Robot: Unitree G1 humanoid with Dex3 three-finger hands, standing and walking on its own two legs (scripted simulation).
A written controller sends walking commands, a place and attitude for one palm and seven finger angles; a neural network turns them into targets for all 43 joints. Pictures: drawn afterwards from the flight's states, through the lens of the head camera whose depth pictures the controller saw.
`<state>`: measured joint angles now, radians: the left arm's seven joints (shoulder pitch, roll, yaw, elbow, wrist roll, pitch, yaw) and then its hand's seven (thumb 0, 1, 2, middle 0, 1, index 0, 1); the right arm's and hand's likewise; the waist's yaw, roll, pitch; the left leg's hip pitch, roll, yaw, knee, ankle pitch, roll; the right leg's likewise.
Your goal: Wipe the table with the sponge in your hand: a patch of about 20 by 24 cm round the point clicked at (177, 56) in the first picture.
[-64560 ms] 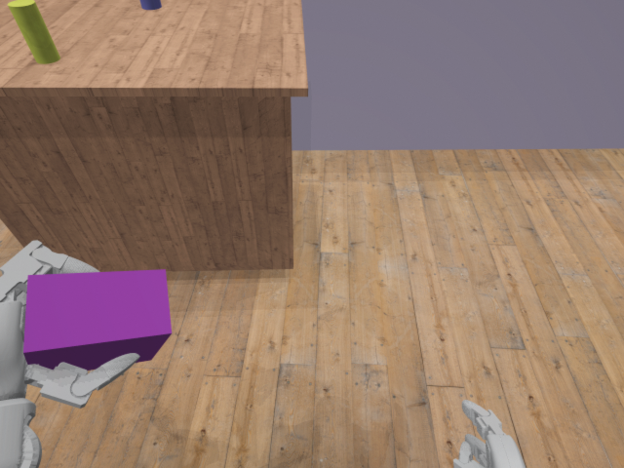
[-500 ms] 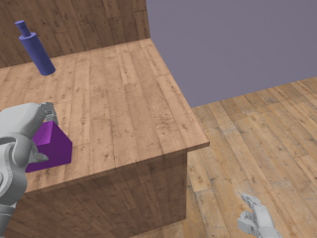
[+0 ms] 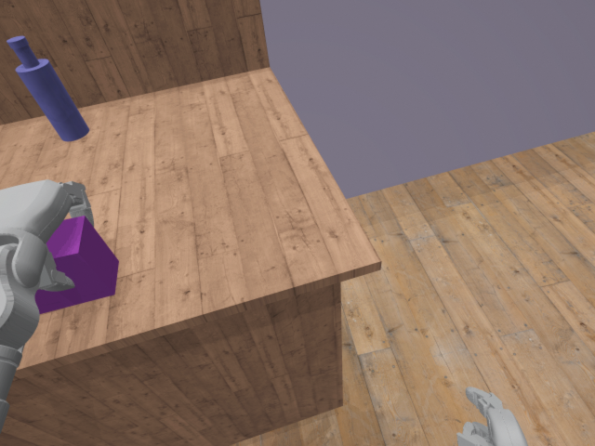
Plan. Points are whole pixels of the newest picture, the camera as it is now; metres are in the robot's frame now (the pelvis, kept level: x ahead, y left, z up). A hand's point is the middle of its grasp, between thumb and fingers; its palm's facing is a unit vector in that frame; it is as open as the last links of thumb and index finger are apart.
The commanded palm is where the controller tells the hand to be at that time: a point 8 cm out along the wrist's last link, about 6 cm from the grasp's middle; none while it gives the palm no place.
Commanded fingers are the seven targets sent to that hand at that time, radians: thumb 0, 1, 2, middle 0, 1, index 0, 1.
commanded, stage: wipe forward along the first lane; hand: left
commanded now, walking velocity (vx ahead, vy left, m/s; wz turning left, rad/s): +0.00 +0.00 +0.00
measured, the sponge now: (64, 273) +0.28 +0.37 +0.10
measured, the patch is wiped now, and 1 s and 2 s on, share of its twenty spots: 1.00 1.00 1.00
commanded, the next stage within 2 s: slide across to the middle lane in 1.24 s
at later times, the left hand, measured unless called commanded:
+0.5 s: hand (58, 216) +0.34 +0.38 +0.16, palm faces -0.08 +0.00 -1.00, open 10.2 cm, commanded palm +0.33 +0.38 +0.19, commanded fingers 0.00 0.10 1.30 -1.20 -1.60 -1.20 -1.60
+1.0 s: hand (62, 193) +0.38 +0.40 +0.16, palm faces -0.15 +0.02 -0.99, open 10.2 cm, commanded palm +0.38 +0.40 +0.18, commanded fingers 0.00 0.10 1.30 -1.20 -1.60 -1.20 -1.60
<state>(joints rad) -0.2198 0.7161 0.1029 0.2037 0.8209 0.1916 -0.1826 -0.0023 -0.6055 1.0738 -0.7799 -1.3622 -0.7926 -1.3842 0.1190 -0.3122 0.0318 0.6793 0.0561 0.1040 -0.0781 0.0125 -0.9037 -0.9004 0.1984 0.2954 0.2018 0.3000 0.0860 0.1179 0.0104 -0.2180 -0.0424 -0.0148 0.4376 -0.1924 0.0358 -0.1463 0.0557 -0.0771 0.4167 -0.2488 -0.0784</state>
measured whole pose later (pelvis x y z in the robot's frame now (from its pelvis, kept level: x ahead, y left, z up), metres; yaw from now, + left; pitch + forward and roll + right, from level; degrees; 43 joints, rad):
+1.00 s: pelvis +0.00 +0.01 -0.01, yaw +0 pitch +7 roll -1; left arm -0.71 0.85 0.10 0.90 0.97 -0.05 -0.16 -0.02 -0.61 1.09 -0.77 -1.38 -0.78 -1.42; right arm 0.27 -0.34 0.00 0.69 0.08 0.18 -0.07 0.01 -0.90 -0.90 0.20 0.30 0.20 0.30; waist 0.01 0.08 -0.05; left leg -0.42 -0.03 -0.02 0.53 -0.22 0.04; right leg -0.34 0.07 -0.08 0.48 -0.26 -0.07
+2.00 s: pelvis +0.04 +0.04 +0.00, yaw +0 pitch +6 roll -1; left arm -0.77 0.66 -0.05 0.71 0.94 0.12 -0.11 -0.01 -0.60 1.08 -0.77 -1.38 -0.78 -1.42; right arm 0.19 -0.30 0.01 0.70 0.06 0.16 -0.03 0.01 -0.90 -0.90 0.20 0.30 0.20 0.30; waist 0.03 0.08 -0.03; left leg -0.30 -0.09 0.00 0.39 -0.20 0.09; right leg -0.23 0.01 -0.06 0.36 -0.25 -0.02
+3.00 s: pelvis +0.03 +0.00 +0.00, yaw -2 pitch +2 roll +1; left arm -0.34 0.64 0.00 0.25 0.87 0.34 -0.11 0.00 -0.55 1.06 -0.72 -1.42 -0.73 -1.45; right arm 0.14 -0.33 0.02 0.65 0.07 0.19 -0.03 0.01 -0.91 -0.90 0.20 0.30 0.20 0.30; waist 0.05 0.11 -0.05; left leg -0.23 -0.04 0.02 0.44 -0.24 0.04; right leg -0.18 0.06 -0.03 0.44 -0.29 -0.07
